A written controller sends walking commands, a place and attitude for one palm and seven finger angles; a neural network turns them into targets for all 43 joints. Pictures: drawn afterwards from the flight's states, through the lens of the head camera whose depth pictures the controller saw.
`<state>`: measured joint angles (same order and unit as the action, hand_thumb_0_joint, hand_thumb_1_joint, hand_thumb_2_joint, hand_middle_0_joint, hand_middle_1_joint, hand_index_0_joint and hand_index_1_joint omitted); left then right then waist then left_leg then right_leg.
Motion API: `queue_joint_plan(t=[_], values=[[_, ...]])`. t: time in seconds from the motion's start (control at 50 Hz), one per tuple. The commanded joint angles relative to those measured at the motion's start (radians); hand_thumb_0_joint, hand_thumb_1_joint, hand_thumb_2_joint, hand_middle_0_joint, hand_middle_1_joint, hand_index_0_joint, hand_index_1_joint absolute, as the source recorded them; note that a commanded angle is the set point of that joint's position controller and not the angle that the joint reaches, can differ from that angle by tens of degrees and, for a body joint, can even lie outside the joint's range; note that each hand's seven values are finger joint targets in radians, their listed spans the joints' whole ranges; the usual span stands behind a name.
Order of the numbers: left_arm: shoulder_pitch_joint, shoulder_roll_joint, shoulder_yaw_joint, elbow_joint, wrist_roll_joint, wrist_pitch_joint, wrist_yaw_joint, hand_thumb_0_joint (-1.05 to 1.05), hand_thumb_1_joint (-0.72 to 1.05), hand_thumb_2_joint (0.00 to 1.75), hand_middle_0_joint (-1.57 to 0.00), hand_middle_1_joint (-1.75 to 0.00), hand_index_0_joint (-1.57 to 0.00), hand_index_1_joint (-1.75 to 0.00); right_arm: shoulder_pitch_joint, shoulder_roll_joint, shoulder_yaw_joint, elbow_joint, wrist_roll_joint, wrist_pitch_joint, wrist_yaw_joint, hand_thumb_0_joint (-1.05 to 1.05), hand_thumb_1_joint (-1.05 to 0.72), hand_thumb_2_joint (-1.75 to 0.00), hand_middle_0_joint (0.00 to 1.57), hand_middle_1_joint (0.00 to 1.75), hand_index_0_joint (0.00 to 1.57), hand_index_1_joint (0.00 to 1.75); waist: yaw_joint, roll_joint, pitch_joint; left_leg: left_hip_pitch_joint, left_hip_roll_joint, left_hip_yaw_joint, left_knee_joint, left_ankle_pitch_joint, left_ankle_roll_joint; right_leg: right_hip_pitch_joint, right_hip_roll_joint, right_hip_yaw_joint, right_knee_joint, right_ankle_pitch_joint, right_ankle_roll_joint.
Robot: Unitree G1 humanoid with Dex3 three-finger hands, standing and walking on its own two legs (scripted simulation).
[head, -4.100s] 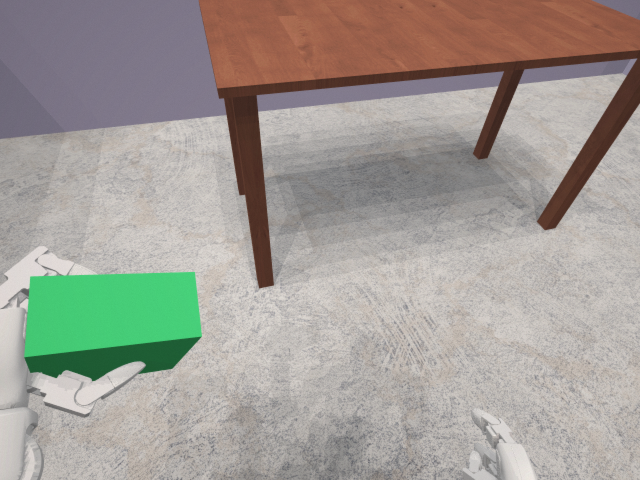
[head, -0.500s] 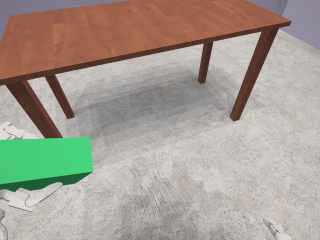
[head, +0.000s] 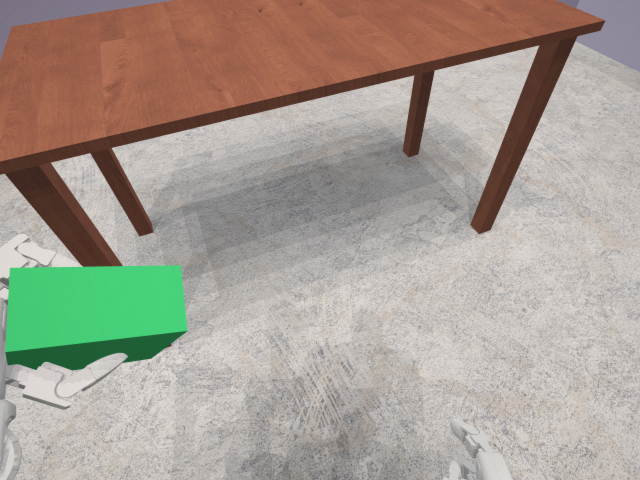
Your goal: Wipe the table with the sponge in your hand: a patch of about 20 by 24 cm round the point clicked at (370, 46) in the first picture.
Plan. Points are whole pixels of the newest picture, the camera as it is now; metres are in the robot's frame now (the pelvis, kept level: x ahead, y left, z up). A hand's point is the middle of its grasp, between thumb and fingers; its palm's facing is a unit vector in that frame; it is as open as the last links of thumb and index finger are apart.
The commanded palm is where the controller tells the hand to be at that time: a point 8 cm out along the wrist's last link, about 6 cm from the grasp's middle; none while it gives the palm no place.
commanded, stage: take the last steps up to it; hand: left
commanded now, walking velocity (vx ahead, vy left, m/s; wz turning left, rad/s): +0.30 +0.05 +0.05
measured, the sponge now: (120, 320) +0.23 +0.21 +0.15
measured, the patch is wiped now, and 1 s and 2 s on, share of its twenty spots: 0.00 0.00 0.00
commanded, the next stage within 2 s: come to a stop and stand still in 1.84 s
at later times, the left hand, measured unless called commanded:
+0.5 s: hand (94, 224) +0.34 +0.28 +0.17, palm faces +0.42 -0.81 -0.42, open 10.4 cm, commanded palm +0.27 +0.31 +0.18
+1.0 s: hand (180, 172) +0.44 +0.21 +0.16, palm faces +0.36 -0.81 -0.46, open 10.4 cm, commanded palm +0.37 +0.27 +0.18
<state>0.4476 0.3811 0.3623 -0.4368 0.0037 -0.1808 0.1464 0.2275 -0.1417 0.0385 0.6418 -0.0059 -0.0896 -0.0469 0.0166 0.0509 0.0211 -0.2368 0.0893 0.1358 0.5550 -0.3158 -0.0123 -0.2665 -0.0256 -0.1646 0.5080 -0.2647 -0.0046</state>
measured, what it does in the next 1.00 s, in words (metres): walks ahead: left foot, then right foot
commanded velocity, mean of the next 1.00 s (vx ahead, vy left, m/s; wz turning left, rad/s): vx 0.30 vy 0.05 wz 0.04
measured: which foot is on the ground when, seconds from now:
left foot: down 0.00-0.00, up 0.02-0.36, down 0.38-0.78, up 0.80-1.00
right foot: down 0.00-0.38, up 0.40-0.74, down 0.76-1.00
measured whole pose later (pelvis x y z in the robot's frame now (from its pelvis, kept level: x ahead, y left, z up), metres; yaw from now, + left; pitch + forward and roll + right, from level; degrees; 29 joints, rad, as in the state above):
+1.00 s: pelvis +0.22 -0.02 +0.01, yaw +2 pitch +1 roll +3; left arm 0.48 0.33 0.32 -0.48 0.00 -0.21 0.15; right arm 0.17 -0.27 -0.04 0.63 0.00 -0.04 -0.06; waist -0.02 -0.01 0.08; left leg -0.52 0.08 0.10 0.96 -0.34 -0.03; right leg -0.17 -0.08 -0.17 0.48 -0.32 -0.03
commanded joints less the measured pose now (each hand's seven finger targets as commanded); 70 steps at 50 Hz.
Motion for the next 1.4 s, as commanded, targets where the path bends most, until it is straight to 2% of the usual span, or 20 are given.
queue_joint_plan(t=[0.0,0.14,0.32,0.34,0.36,0.38,0.4,0.52,0.7,0.72,0.76,0.78,0.9,1.02,1.1,1.12,1.14,1.18,1.28,1.38], values=[[-0.131,0.232,0.138,-0.280,-0.017,-0.069,0.035,0.00,0.10,1.30,-1.20,-1.60,-1.20,-1.60,-0.157,-0.140,-0.063,-0.172,0.009,-0.036,-0.014,0.00,-0.90,-0.90,0.20,0.30,0.20,0.30,0.007,-0.286,-0.140,-0.506,-0.059,-0.075,0.611,-0.243,0.006,0.422,-0.441,0.634,-0.224,0.229,-0.217],[0.027,0.204,0.188,-0.336,-0.025,-0.125,0.035,0.00,0.10,1.30,-1.20,-1.60,-1.20,-1.60,-0.134,-0.147,-0.083,-0.157,0.005,0.007,-0.005,0.00,-0.90,-0.90,0.20,0.30,0.20,0.30,-0.023,-0.112,-0.083,-0.418,0.034,-0.095,0.462,-0.019,-0.027,0.240,-0.310,0.217,-0.187,0.443,-0.159],[0.027,0.157,0.149,-0.314,-0.033,-0.110,0.060,0.00,0.10,1.30,-1.20,-1.60,-1.20,-1.60,-0.066,-0.161,-0.118,-0.196,0.006,-0.012,-0.030,0.00,-0.90,-0.90,0.20,0.30,0.20,0.30,-0.031,-0.114,-0.181,0.103,-0.070,0.089,-0.111,0.188,0.017,0.147,-0.193,0.094,0.127,0.448,-0.061],[0.009,0.156,0.144,-0.324,-0.032,-0.120,0.059,0.00,0.10,1.30,-1.20,-1.60,-1.20,-1.60,-0.056,-0.175,-0.124,-0.200,0.008,-0.010,-0.036,0.00,-0.90,-0.90,0.20,0.30,0.20,0.30,-0.046,-0.007,-0.213,0.247,0.002,-0.020,-0.127,0.221,0.057,0.035,-0.153,0.062,0.291,0.338,-0.024],[-0.004,0.152,0.143,-0.346,-0.035,-0.129,0.058,0.00,0.10,1.30,-1.20,-1.60,-1.20,-1.60,-0.069,-0.198,-0.131,-0.202,0.006,-0.009,-0.032,0.00,-0.90,-0.90,0.20,0.30,0.20,0.30,-0.039,0.199,-0.237,0.373,0.228,-0.333,-0.145,0.378,0.172,-0.182,-0.048,0.028,0.508,-0.111,0.019],[-0.022,0.162,0.125,-0.317,-0.028,-0.131,0.056,0.00,0.10,1.30,-1.20,-1.60,-1.20,-1.60,-0.071,-0.185,-0.115,-0.212,0.010,-0.017,-0.025,0.00,-0.90,-0.90,0.20,0.30,0.20,0.30,-0.033,0.220,-0.200,0.349,0.359,-0.564,-0.202,0.448,0.260,-0.297,0.000,0.100,0.689,-0.383,0.017],[-0.046,0.186,0.127,-0.233,-0.017,-0.121,0.042,0.00,0.10,1.30,-1.20,-1.60,-1.20,-1.60,-0.087,-0.194,-0.105,-0.195,0.011,-0.019,-0.013,0.00,-0.90,-0.90,0.20,0.30,0.20,0.30,-0.035,0.123,-0.125,0.189,0.381,-0.558,-0.265,0.220,0.275,-0.327,-0.038,0.170,0.756,-0.352,0.010],[-0.045,0.156,0.115,-0.443,-0.023,-0.132,0.027,0.00,0.10,1.30,-1.20,-1.60,-1.20,-1.60,-0.106,-0.162,-0.094,-0.170,0.015,-0.062,-0.004,0.00,-0.90,-0.90,0.20,0.30,0.20,0.30,-0.006,0.220,-0.094,-0.019,0.211,-0.206,-0.313,-0.014,0.182,-0.226,-0.089,0.087,0.559,-0.113,0.032],[-0.037,0.108,0.102,-0.197,-0.029,-0.084,0.028,0.00,0.10,1.30,-1.20,-1.60,-1.20,-1.60,-0.093,-0.156,-0.083,-0.151,0.015,-0.046,-0.030,0.00,-0.90,-0.90,0.20,0.30,0.20,0.30,-0.015,0.075,-0.122,-0.042,0.160,-0.100,-0.125,-0.124,0.103,0.070,0.000,-0.035,-0.014,-0.089,0.044],[-0.060,0.108,0.094,-0.176,-0.022,-0.078,0.027,0.00,0.10,1.30,-1.20,-1.60,-1.20,-1.60,-0.085,-0.153,-0.083,-0.148,0.015,-0.039,-0.031,0.00,-0.90,-0.90,0.20,0.30,0.20,0.30,-0.019,0.002,-0.117,-0.090,0.118,-0.061,-0.010,-0.139,0.080,0.120,-0.043,0.037,-0.093,-0.086,0.019],[-0.107,0.178,0.114,-0.166,-0.018,-0.062,0.033,0.00,0.10,1.30,-1.20,-1.60,-1.20,-1.60,-0.122,-0.126,-0.069,-0.166,0.017,-0.029,-0.028,0.00,-0.90,-0.90,0.20,0.30,0.20,0.30,0.001,-0.400,-0.091,-0.455,-0.063,-0.004,0.479,-0.268,0.010,0.290,-0.396,0.624,-0.258,-0.011,-0.168],[-0.158,0.175,0.109,-0.178,-0.024,-0.060,0.034,0.00,0.10,1.30,-1.20,-1.60,-1.20,-1.60,-0.148,-0.148,-0.074,-0.159,0.015,-0.034,-0.022,0.00,-0.90,-0.90,0.20,0.30,0.20,0.30,0.001,-0.344,-0.086,-0.506,-0.038,-0.113,0.625,-0.223,0.001,0.275,-0.444,0.653,-0.271,0.006,-0.190],[-0.071,0.177,0.121,-0.278,-0.013,-0.116,0.035,0.00,0.10,1.30,-1.20,-1.60,-1.20,-1.60,-0.158,-0.145,-0.067,-0.146,0.002,0.000,-0.018,0.00,-0.90,-0.90,0.20,0.30,0.20,0.30,-0.013,-0.152,-0.068,-0.431,0.005,-0.069,0.496,-0.041,-0.020,0.268,-0.302,0.188,-0.159,0.571,-0.135],[0.056,0.184,0.182,-0.358,-0.034,-0.119,0.057,0.00,0.10,1.30,-1.20,-1.60,-1.20,-1.60,-0.121,-0.138,-0.094,-0.216,0.008,-0.001,-0.007,0.00,-0.90,-0.90,0.20,0.30,0.20,0.30,0.024,-0.202,-0.129,-0.274,-0.029,0.054,0.112,0.024,-0.003,0.338,-0.293,0.157,-0.117,0.633,-0.146],[0.051,0.150,0.155,-0.343,-0.041,-0.112,0.061,0.00,0.10,1.30,-1.20,-1.60,-1.20,-1.60,-0.065,-0.156,-0.116,-0.220,0.012,0.006,-0.021,0.00,-0.90,-0.90,0.20,0.30,0.20,0.30,-0.028,-0.110,-0.209,0.072,-0.083,0.108,-0.133,0.222,0.013,0.228,-0.209,0.077,0.144,0.583,-0.067],[0.022,0.161,0.160,-0.355,-0.039,-0.126,0.062,0.00,0.10,1.30,-1.20,-1.60,-1.20,-1.60,-0.063,-0.174,-0.127,-0.220,0.013,0.006,-0.027,0.00,-0.90,-0.90,0.20,0.30,0.20,0.30,-0.041,0.007,-0.250,0.251,-0.012,0.008,-0.135,0.276,0.050,0.088,-0.166,0.053,0.309,0.429,-0.030],[0.025,0.156,0.160,-0.357,-0.042,-0.133,0.061,0.00,0.10,1.30,-1.20,-1.60,-1.20,-1.60,-0.071,-0.197,-0.135,-0.216,0.009,0.007,-0.025,0.00,-0.90,-0.90,0.20,0.30,0.20,0.30,-0.034,0.214,-0.275,0.408,0.225,-0.315,-0.129,0.470,0.174,-0.163,-0.057,0.029,0.520,-0.081,0.013],[-0.012,0.193,0.150,-0.244,-0.037,-0.120,0.048,0.00,0.10,1.30,-1.20,-1.60,-1.20,-1.60,-0.084,-0.185,-0.107,-0.219,0.011,-0.005,-0.013,0.00,-0.90,-0.90,0.20,0.30,0.20,0.30,-0.037,0.138,-0.169,0.278,0.383,-0.587,-0.226,0.390,0.292,-0.347,-0.011,0.169,0.797,-0.368,0.008],[-0.035,0.174,0.135,-0.415,-0.029,-0.122,0.022,0.00,0.10,1.30,-1.20,-1.60,-1.20,-1.60,-0.101,-0.176,-0.106,-0.175,0.023,-0.031,-0.005,0.00,-0.90,-0.90,0.20,0.30,0.20,0.30,-0.002,0.156,-0.111,0.077,0.240,-0.209,-0.261,0.192,0.208,-0.325,-0.100,0.117,0.645,-0.139,0.036],[-0.024,0.154,0.132,-0.386,-0.025,-0.121,0.021,0.00,0.10,1.30,-1.20,-1.60,-1.20,-1.60,-0.098,-0.166,-0.089,-0.167,0.011,-0.073,-0.005,0.00,-0.90,-0.90,0.20,0.30,0.20,0.30,-0.010,0.208,-0.095,-0.039,0.201,-0.108,-0.325,0.069,0.159,-0.135,-0.067,0.017,0.356,-0.058,0.051]])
